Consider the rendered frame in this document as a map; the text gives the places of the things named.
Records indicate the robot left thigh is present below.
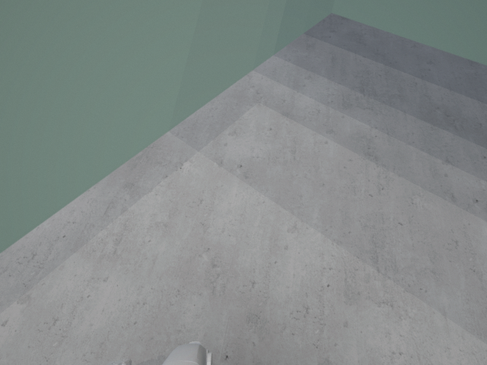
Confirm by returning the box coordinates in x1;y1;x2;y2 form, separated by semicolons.
162;344;212;365

